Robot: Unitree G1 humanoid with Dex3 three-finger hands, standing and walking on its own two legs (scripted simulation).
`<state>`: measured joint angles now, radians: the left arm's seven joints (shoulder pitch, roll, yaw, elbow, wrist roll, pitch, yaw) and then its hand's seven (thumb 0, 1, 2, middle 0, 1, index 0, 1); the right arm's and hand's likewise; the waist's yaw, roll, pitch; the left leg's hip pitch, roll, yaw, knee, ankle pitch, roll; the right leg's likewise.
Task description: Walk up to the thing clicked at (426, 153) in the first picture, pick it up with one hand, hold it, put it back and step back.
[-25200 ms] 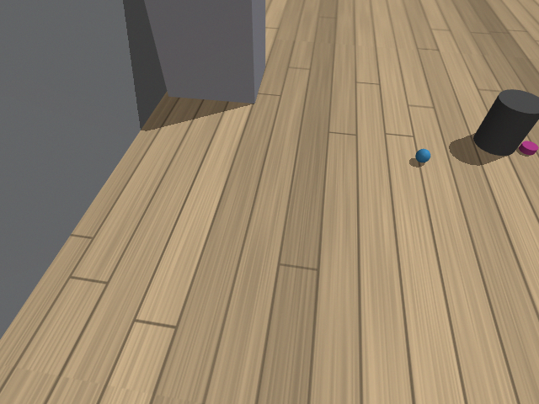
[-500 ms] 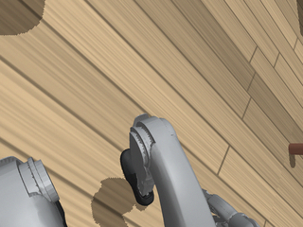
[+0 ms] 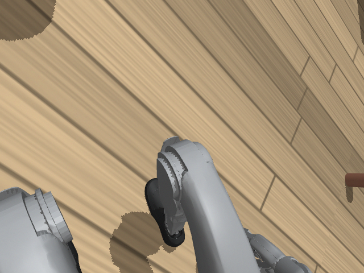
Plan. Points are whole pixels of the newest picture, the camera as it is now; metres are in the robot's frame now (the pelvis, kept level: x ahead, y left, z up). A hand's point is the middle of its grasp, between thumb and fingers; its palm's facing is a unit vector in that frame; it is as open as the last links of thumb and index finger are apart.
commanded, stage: open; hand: left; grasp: from above
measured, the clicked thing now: out of the picture +0.46 +0.33 -0.27
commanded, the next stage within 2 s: withdraw in 0.10 s
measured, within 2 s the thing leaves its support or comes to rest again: neither
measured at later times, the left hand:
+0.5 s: hand out of the picture +0.46 +0.35 -0.19, palm faces -0.28 -0.12 -0.95, open 14.1 cm
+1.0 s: hand out of the picture +0.42 +0.35 -0.08, palm faces -0.49 -0.12 -0.87, open 14.1 cm
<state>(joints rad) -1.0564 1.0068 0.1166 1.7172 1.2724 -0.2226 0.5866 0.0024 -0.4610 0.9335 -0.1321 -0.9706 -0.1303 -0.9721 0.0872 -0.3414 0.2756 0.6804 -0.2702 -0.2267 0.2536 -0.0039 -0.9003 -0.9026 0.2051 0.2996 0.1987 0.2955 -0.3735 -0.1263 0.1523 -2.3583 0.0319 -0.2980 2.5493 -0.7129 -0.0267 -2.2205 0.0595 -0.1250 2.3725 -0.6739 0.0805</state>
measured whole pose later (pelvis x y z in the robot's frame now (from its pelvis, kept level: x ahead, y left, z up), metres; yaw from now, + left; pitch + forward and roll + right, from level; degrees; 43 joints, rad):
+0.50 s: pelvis +0.00 +0.00 +0.01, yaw +1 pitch +31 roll -14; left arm -0.95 0.88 0.15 1.42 1.24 -0.15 0.53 0.00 -0.51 0.98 -0.09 -1.01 -0.09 -1.01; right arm 0.15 -0.32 0.18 0.71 -0.22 -0.19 0.28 0.00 -0.91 -0.90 0.21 0.30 0.20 0.30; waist -0.31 -0.06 0.04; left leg -2.37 0.03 -0.27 2.52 -0.71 -0.03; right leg -2.24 0.04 -0.11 2.36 -0.69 0.07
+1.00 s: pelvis -0.02 -0.01 +0.05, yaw +7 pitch +32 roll -8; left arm -1.03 0.80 -0.02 1.38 1.19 -0.23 0.17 0.00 -0.51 1.01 -0.09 -1.00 -0.08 -1.02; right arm 0.14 -0.32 0.10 0.66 -0.12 0.00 0.11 0.00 -0.90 -0.90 0.20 0.30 0.20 0.29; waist -0.24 -0.01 -0.05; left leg -2.26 0.02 -0.17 2.30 -0.62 -0.02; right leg -2.16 0.00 -0.05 2.22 -0.63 0.05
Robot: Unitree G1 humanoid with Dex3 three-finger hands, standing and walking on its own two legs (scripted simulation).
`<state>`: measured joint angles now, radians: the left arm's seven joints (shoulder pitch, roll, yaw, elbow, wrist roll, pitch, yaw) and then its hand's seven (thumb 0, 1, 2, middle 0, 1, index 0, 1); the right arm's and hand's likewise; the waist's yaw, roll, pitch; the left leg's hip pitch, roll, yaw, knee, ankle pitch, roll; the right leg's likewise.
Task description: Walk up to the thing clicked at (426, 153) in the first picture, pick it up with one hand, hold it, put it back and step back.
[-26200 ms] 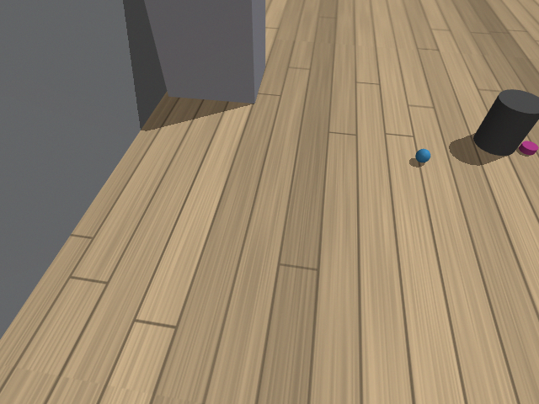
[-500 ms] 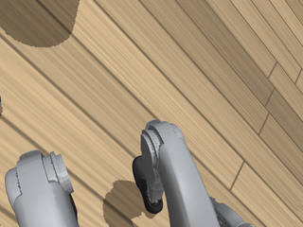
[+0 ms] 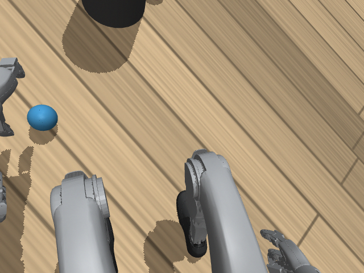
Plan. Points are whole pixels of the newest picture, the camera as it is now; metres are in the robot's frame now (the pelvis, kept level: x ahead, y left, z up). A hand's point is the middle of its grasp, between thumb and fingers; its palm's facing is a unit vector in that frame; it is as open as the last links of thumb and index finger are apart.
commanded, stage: withdraw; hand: left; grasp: from above
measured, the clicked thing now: (42, 117) +0.52 +0.28 -0.32
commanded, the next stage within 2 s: home in 0.12 s
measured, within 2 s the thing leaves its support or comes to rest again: neither
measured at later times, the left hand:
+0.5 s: hand out of the picture +0.49 +0.31 -0.13, palm faces -0.35 -0.15 -0.93, open 12.6 cm
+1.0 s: hand out of the picture +0.31 +0.25 +0.08, palm faces -0.12 -0.81 -0.57, open 7.5 cm
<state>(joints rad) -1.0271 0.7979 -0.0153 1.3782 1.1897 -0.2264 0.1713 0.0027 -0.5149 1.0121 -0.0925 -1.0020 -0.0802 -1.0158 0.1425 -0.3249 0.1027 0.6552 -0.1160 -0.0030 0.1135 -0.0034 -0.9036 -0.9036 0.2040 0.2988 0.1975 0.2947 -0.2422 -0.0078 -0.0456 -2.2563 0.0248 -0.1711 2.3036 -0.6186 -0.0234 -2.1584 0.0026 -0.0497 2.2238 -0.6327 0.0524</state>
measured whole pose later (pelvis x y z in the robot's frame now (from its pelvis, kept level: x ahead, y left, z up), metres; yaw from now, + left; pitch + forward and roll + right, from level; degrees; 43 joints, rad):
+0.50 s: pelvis +0.02 +0.01 +0.00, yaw +0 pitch +36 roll -9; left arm -0.87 0.71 0.10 1.16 1.08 -0.09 0.24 0.00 -0.15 0.88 -0.21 -0.69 -0.20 -0.70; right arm 0.21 -0.24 0.05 0.70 -0.09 -0.01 0.14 0.00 -0.89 -0.90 0.21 0.30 0.20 0.29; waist -0.22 0.04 -0.11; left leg -2.28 0.03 -0.15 2.31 -0.66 -0.01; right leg -2.18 0.00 -0.03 2.23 -0.68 0.07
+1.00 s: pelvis +0.02 +0.00 +0.18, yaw +5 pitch +28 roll -5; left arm -0.12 0.39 0.03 0.32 0.32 0.21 0.04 0.01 0.87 0.89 -0.21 -0.30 -0.21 -0.31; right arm 0.06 -0.25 -0.01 0.56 0.02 -0.03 0.00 0.00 -0.90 -0.90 0.20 0.30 0.20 0.29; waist -0.05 0.03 -0.19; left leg -1.63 0.04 -0.10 1.74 -0.61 -0.02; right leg -1.56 -0.03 -0.04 1.68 -0.62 0.04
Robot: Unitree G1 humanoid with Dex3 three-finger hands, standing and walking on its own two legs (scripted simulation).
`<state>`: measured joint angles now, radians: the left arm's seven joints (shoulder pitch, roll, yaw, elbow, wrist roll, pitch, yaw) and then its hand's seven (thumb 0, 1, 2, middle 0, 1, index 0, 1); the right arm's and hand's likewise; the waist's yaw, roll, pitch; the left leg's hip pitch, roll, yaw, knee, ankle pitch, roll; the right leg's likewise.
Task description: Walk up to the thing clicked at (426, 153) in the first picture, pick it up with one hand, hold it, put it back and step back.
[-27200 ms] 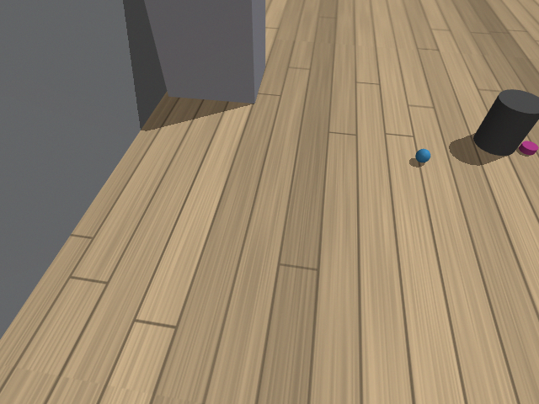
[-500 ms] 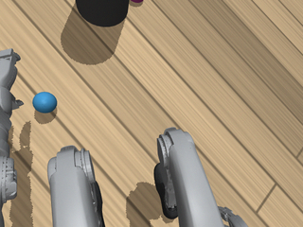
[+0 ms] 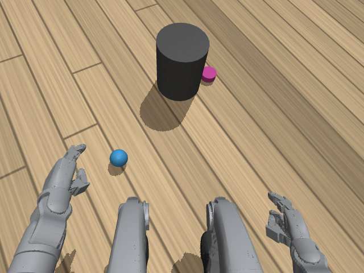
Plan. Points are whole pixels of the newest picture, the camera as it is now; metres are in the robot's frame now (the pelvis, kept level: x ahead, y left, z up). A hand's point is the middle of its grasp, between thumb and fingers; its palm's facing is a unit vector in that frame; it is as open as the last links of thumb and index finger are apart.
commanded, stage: home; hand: left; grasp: from above
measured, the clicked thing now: (118, 158) +0.51 +0.24 -0.50
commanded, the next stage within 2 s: none
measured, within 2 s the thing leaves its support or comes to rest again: neither
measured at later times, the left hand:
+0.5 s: hand (58, 200) +0.25 +0.19 +0.11, palm faces +0.12 -0.97 -0.21, open 7.4 cm
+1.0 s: hand (52, 217) +0.22 +0.18 +0.13, palm faces +0.12 -0.97 -0.20, open 7.4 cm
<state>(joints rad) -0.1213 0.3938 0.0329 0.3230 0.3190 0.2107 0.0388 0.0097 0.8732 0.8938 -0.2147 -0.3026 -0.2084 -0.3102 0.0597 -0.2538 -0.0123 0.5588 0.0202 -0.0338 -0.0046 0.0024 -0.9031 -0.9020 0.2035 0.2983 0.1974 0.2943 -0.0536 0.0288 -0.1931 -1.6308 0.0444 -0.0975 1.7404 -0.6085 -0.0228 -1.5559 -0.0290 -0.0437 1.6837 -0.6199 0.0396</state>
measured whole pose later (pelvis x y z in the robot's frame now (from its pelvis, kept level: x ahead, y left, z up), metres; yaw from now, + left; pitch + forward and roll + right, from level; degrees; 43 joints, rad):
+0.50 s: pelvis +0.07 +0.00 +0.16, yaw +3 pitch +14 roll -3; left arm 0.42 0.22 0.06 -0.10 -0.07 0.46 0.07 0.01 0.90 0.90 -0.20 -0.30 -0.20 -0.30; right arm 0.30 -0.21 0.04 0.53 0.02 -0.17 -0.18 0.01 -0.90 -0.90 0.21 0.30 0.20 0.29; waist -0.07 0.05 -0.18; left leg -0.84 0.06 -0.06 1.10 -0.50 -0.03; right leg -0.77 -0.02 -0.06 1.02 -0.49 0.03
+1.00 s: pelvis +0.07 -0.01 +0.18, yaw +4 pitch +9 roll -3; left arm 0.49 0.22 0.04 -0.13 -0.05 0.46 0.02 0.01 0.90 0.89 -0.20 -0.29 -0.20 -0.30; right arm 0.26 -0.22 0.03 0.54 -0.01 -0.25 -0.18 0.01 -0.90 -0.90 0.21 0.30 0.20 0.30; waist -0.04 0.05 -0.16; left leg -0.70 0.05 -0.07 1.00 -0.47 -0.03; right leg -0.62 -0.03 -0.07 0.94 -0.48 0.03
